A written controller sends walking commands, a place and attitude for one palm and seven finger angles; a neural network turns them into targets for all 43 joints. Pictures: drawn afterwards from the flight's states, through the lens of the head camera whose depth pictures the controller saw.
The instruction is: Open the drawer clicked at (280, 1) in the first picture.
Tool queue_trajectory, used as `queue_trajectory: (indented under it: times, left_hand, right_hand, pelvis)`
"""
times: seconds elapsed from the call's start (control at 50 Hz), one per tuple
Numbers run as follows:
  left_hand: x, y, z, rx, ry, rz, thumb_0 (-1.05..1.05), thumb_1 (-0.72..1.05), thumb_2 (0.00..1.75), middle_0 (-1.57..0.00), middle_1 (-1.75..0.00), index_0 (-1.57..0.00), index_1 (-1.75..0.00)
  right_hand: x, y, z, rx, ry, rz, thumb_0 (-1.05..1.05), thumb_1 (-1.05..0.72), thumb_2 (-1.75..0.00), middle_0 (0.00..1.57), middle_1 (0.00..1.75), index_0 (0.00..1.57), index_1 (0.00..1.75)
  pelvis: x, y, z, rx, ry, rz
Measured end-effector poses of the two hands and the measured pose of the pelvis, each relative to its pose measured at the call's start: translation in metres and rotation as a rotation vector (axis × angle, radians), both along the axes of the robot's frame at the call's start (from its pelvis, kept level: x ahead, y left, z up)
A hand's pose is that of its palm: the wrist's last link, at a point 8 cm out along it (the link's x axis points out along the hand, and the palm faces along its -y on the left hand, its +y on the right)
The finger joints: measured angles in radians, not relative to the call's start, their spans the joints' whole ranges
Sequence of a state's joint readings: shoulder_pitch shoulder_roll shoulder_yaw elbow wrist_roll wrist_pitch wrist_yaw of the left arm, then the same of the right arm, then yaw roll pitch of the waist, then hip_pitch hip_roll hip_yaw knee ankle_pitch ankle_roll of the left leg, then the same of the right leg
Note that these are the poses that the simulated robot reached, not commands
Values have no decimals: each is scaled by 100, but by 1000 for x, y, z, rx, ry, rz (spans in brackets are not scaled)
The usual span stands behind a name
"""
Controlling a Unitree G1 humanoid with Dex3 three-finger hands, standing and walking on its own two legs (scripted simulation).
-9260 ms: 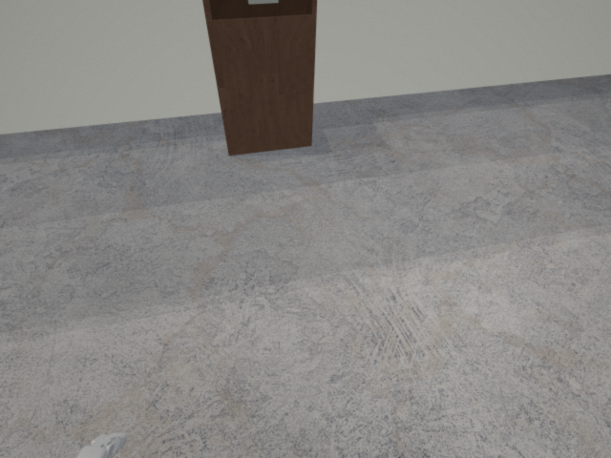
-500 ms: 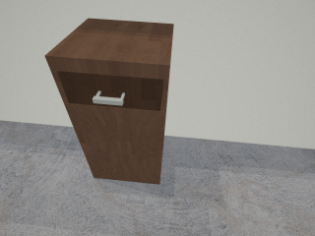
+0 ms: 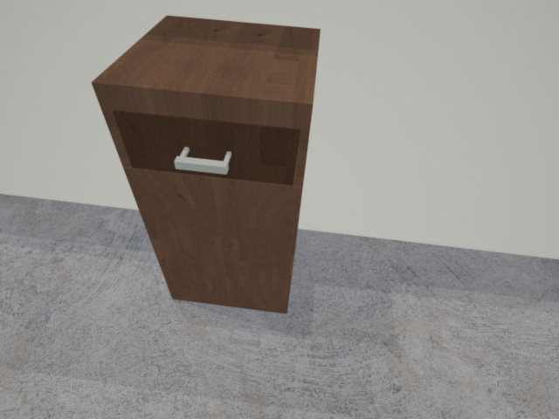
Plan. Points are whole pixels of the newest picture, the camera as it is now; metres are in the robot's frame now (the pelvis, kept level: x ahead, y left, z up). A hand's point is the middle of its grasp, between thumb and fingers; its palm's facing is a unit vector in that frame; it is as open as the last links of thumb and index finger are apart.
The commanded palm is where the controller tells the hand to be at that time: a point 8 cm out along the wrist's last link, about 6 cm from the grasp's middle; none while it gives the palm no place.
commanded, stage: shuffle to correct the standing spot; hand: left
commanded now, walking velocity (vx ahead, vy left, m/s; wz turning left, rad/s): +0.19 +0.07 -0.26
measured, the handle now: (204, 159) +0.65 +0.22 -0.01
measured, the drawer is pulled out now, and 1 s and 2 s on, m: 0.00 0.00 0.00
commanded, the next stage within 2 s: come to a stop and stand still in 0.50 s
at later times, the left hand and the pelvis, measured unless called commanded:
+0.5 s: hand out of the picture +0.09 +0.21 -0.18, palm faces +0.09 -0.98 -0.19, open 7.3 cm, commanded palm none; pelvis +0.09 +0.04 -0.01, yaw +1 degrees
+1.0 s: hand (157, 368) +0.24 +0.24 -0.17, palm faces -0.02 -0.97 -0.23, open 7.3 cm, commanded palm none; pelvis +0.17 +0.06 -0.01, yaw -2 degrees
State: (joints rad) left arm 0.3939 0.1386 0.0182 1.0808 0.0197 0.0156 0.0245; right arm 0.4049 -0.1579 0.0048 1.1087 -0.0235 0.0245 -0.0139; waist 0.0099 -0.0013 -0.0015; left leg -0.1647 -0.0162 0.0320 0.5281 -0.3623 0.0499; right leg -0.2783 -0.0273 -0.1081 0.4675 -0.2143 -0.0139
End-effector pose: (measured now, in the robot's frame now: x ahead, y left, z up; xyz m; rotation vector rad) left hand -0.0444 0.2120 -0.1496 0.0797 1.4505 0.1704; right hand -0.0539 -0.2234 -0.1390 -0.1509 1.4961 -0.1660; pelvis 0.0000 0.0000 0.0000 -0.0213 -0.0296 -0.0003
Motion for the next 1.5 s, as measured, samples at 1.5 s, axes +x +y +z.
queue_trajectory:
  times: [1.5]
  left_hand:
    - [190, 145, 20, 112, -150, -113, 1, 91, 89, -20, -30, -20, -29]
  right_hand:
    - [233, 113, -7, 25, -364, 19, 0, -92, -90, 21, 30, 20, 30]
  pelvis:
    - [118, 119, -6, 28, -11, -56]
